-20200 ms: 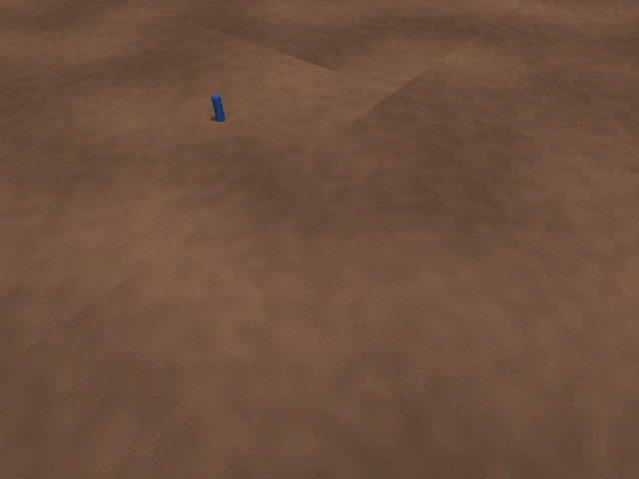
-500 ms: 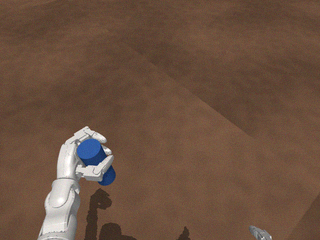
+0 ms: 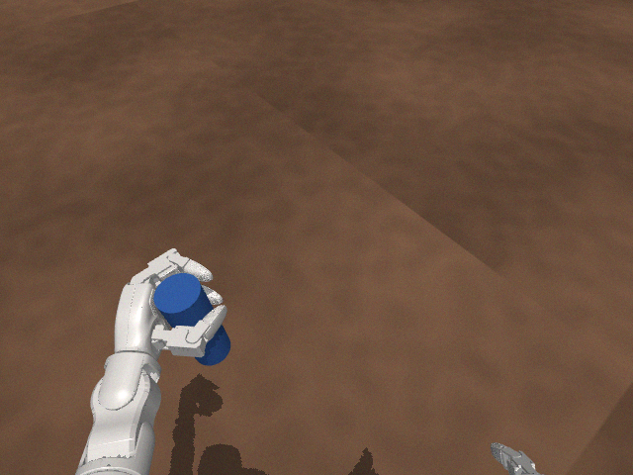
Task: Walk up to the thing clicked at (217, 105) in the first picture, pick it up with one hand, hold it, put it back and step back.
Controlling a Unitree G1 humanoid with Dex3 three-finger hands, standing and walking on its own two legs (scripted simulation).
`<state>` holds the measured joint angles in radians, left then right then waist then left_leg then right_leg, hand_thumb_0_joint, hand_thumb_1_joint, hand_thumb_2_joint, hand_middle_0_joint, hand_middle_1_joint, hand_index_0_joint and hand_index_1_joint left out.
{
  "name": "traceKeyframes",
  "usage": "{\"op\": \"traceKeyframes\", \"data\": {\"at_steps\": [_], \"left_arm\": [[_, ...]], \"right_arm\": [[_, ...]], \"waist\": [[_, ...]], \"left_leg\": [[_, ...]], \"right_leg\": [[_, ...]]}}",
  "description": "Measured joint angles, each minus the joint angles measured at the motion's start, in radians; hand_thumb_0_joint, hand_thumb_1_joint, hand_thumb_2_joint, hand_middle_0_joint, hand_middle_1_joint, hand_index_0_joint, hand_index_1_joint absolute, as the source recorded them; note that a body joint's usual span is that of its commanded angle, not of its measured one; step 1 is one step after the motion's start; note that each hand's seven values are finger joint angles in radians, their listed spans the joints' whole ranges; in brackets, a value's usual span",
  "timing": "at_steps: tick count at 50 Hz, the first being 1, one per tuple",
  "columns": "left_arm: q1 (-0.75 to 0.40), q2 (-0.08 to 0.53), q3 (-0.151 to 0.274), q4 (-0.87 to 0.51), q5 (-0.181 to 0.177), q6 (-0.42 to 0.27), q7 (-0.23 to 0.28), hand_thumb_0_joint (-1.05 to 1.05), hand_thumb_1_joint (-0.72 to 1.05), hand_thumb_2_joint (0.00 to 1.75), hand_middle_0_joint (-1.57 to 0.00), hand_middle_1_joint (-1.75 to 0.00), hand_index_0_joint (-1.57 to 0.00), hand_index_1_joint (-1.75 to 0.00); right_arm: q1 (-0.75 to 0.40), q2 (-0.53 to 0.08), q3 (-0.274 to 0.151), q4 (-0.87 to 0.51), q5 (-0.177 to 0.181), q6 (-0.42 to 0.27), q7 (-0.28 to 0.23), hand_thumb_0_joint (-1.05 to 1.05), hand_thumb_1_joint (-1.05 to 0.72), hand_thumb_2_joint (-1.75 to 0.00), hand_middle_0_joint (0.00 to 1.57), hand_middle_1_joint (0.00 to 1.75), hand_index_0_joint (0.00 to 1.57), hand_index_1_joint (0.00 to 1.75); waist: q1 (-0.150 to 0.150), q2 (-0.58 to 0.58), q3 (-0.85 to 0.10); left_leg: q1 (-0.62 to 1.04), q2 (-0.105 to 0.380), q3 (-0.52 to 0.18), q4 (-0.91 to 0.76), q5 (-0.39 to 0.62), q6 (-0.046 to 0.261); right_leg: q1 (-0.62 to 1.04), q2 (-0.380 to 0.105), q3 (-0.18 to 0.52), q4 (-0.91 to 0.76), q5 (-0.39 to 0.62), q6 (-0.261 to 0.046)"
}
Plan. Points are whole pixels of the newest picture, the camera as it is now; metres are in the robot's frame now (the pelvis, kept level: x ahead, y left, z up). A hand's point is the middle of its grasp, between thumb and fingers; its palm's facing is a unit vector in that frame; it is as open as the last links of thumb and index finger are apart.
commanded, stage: hold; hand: left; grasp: from the side
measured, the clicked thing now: (197, 323) +0.32 +0.18 +0.02
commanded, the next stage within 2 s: crouch in 1.60 s
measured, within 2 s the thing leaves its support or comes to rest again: neither
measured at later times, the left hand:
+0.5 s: hand (192, 307) +0.33 +0.17 +0.06, palm faces +0.05 -1.00 +0.00, open 7.5 cm
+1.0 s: hand (189, 306) +0.33 +0.18 +0.06, palm faces +0.05 -1.00 +0.00, open 7.5 cm
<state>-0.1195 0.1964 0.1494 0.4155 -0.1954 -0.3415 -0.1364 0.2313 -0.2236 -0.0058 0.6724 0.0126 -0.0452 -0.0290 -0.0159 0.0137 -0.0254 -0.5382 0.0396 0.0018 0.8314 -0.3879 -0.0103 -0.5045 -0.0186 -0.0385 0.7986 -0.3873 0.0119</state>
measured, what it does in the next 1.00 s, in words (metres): stands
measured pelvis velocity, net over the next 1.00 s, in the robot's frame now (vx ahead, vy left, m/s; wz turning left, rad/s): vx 0.00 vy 0.00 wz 0.00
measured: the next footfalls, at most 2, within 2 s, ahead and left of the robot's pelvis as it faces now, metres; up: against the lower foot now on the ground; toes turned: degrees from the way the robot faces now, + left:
none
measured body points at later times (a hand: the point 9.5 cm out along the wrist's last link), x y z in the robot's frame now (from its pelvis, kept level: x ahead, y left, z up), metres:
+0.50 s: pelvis +0.00 +0.00 +0.00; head +0.04 +0.00 +0.45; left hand +0.32 +0.23 +0.06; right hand +0.12 -0.25 -0.11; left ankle +0.02 +0.12 -0.70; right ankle +0.01 -0.13 -0.70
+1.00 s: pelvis +0.00 +0.00 +0.00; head +0.03 +0.01 +0.45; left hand +0.32 +0.23 +0.06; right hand +0.13 -0.24 -0.11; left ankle +0.02 +0.12 -0.70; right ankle +0.01 -0.13 -0.70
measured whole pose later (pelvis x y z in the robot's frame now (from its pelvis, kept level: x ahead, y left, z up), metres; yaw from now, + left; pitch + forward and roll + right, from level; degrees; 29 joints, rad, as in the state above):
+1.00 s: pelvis +0.00 +0.00 +0.00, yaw +0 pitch +5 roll -1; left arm -0.16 0.21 0.16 0.49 -0.20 -0.37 -0.15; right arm 0.23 -0.22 -0.01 0.68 0.01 -0.05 -0.03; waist -0.02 0.01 -0.03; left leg -0.54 0.04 0.00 0.83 -0.38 -0.01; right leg -0.50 -0.02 -0.04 0.79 -0.38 0.02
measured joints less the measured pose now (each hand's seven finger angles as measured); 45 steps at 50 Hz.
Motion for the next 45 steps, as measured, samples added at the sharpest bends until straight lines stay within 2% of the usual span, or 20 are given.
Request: {"op": "traceKeyframes", "data": {"at_steps": [8,15,22,28,45], "left_arm": [[-0.02,0.008,0.012,0.039,-0.002,-0.004,-0.005,0.0,-0.12,1.16,-0.85,-1.18,-0.85,-1.21],[-0.012,0.0,0.004,0.041,-0.007,-0.01,-0.015,0.0,-0.12,1.16,-0.85,-1.18,-0.85,-1.21],[-0.023,0.002,0.02,0.052,-0.003,-0.023,-0.005,0.0,-0.12,1.16,-0.85,-1.18,-0.85,-1.21],[-0.029,0.01,0.009,0.06,-0.004,-0.022,-0.016,0.0,-0.12,1.16,-0.84,-1.18,-0.85,-1.21],[-0.028,0.003,0.012,0.065,0.005,-0.025,-0.008,0.0,-0.12,1.16,-0.85,-1.18,-0.85,-1.21]], "right_arm": [[0.001,0.0,-0.001,0.004,0.0,0.0,0.002,0.01,-0.91,-0.9,0.2,0.3,0.2,0.3],[0.006,-0.005,-0.005,0.007,-0.002,-0.002,0.003,0.01,-0.91,-0.9,0.2,0.3,0.2,0.3],[0.008,-0.001,-0.004,0.014,-0.004,0.003,0.001,0.01,-0.91,-0.9,0.2,0.3,0.2,0.3],[0.013,-0.003,-0.004,0.018,-0.002,0.003,0.0,0.01,-0.91,-0.9,0.2,0.3,0.2,0.3],[0.001,0.001,-0.005,0.007,-0.003,0.0,0.0,0.01,-0.92,-0.9,0.2,0.3,0.2,0.3]], "waist": [[-0.004,0.0,-0.005],[-0.003,0.002,-0.004],[-0.002,-0.004,-0.003],[-0.001,0.0,-0.006],[-0.004,-0.003,-0.007]], "left_leg": [[-0.002,0.0,-0.001,-0.002,0.001,0.0],[0.0,0.0,0.001,-0.005,0.003,0.0],[-0.002,0.0,0.002,-0.004,0.003,-0.001],[0.004,-0.001,0.0,-0.01,0.006,0.0],[-0.001,-0.001,0.002,-0.006,0.005,0.003]], "right_leg": [[-0.002,0.0,-0.001,-0.001,0.001,-0.001],[-0.001,0.001,0.001,-0.005,0.003,0.0],[-0.004,0.0,0.002,-0.001,0.002,-0.001],[0.003,0.0,0.0,-0.008,0.005,-0.001],[0.0,-0.001,0.003,-0.01,0.008,0.003]]}}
